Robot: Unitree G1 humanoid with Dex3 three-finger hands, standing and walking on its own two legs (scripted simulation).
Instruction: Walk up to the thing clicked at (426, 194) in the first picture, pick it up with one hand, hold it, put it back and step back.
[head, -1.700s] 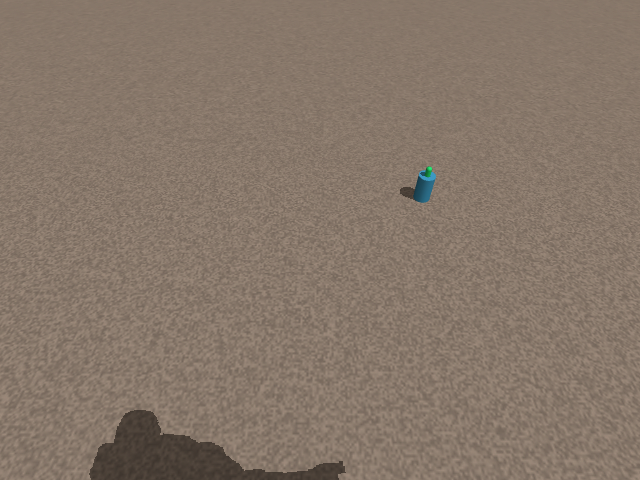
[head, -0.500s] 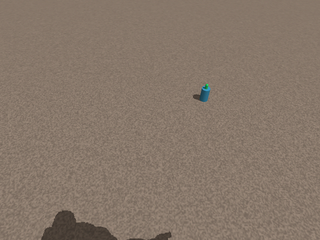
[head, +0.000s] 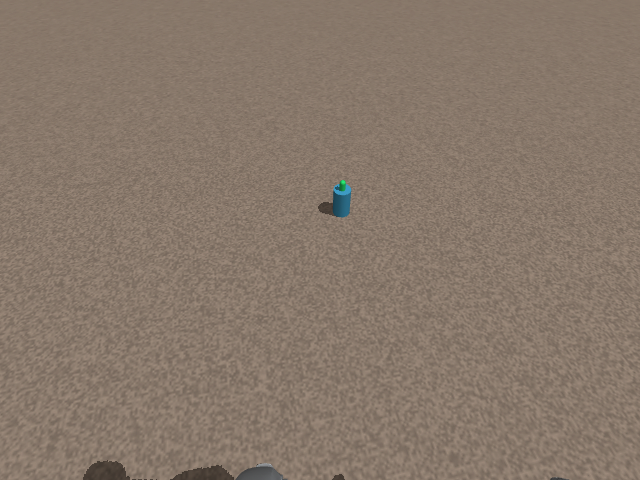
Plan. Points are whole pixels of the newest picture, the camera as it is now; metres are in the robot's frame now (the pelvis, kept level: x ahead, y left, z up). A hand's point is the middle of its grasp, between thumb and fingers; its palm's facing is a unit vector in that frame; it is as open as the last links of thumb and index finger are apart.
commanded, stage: walk up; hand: left
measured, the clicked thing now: (341, 196) +1.35 -0.03 -0.68
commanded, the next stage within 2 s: none
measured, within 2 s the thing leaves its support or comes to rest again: neither
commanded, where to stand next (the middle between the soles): +1.04 -0.14 m, yaw -10 degrees
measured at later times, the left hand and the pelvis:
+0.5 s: hand (213, 300) +0.43 +0.23 -0.12, palm faces -0.25 -0.89 -0.37, open 7.4 cm; pelvis +0.25 -0.01 -0.01, yaw -8 degrees
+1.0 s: hand (221, 266) +0.54 +0.25 -0.16, palm faces -0.18 -0.92 -0.36, open 7.4 cm; pelvis +0.48 -0.03 -0.01, yaw -10 degrees
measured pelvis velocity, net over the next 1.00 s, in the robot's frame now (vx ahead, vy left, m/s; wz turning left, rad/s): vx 0.48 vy -0.03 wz -0.17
